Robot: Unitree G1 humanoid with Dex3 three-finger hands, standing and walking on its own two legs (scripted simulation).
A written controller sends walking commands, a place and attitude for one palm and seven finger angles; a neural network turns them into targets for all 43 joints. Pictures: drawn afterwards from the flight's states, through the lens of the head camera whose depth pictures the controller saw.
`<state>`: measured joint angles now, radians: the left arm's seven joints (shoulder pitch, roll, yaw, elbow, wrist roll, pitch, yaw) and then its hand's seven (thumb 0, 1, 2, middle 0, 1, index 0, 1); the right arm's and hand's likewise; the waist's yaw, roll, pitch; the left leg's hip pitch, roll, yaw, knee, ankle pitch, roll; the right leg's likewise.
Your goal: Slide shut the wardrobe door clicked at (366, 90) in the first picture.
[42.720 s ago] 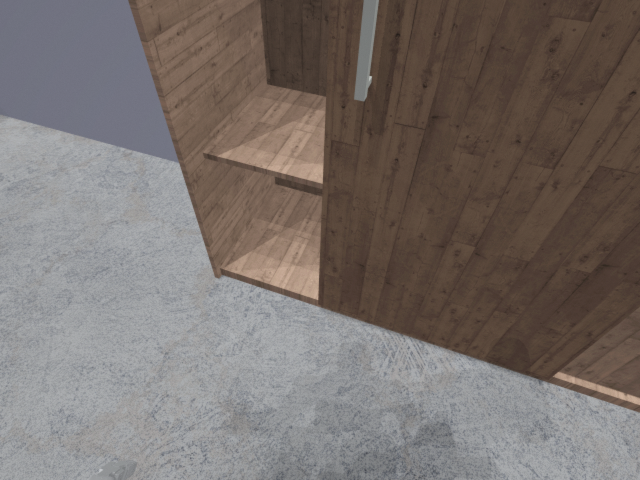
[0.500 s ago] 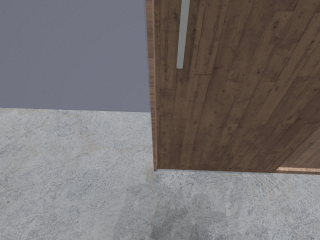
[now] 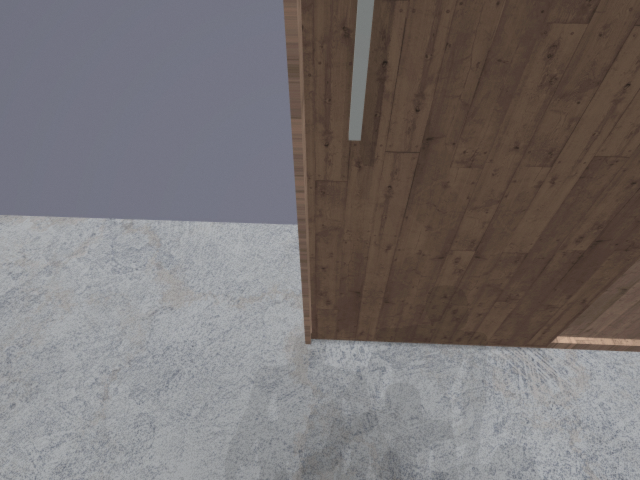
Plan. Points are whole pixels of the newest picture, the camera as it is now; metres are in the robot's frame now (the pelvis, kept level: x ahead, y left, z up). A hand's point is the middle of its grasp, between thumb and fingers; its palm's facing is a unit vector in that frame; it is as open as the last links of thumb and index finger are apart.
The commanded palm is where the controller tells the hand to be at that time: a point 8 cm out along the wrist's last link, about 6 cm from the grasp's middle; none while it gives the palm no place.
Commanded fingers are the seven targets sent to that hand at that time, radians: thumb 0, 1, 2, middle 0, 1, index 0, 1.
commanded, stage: look to check the result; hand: right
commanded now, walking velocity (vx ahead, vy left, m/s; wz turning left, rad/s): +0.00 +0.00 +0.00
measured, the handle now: (361, 39) +0.61 -0.01 +0.25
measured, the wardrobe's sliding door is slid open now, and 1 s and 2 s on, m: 0.00 0.00 0.00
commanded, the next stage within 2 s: stand and wait in 0.10 s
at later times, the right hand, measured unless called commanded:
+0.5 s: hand out of the picture +0.02 -0.17 -0.18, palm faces +0.01 +0.98 -0.19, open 7.4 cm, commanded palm none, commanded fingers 0.00 -0.90 -0.90 0.20 0.30 0.20 0.30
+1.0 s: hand out of the picture +0.04 -0.18 -0.18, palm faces +0.00 +0.98 -0.22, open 7.4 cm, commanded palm none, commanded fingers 0.00 -0.90 -0.90 0.20 0.30 0.20 0.30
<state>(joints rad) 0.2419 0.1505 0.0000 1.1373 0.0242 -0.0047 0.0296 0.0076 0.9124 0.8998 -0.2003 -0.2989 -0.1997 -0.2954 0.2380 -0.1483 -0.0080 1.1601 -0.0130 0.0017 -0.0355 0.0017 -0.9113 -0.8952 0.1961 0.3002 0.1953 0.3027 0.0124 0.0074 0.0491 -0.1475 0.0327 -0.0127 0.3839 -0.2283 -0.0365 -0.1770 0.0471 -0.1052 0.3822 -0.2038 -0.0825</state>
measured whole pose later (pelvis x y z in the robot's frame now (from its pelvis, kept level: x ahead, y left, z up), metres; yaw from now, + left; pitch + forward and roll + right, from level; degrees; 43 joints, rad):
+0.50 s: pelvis +0.01 +0.00 +0.00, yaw +0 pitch -1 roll +0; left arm 0.22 0.17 0.00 1.15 0.02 -0.01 0.03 0.00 0.91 0.90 -0.20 -0.30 -0.20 -0.30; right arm 0.22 -0.17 -0.01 1.16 -0.01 0.00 -0.03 0.00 -0.91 -0.90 0.20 0.30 0.20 0.30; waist 0.01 0.01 0.06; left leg -0.12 0.03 -0.01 0.36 -0.23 -0.03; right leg -0.15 0.05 -0.10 0.36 -0.21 -0.08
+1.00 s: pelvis +0.01 +0.01 +0.00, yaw -1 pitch -1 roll +0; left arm 0.18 0.21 0.00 1.15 0.02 -0.01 0.02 0.00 0.90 0.90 -0.20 -0.30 -0.20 -0.30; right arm 0.18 -0.21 -0.01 1.16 -0.01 0.00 -0.02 0.00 -0.91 -0.90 0.20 0.30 0.20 0.30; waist 0.01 0.01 0.06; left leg -0.10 0.02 0.00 0.33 -0.22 -0.02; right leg -0.14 0.04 -0.09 0.34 -0.20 -0.06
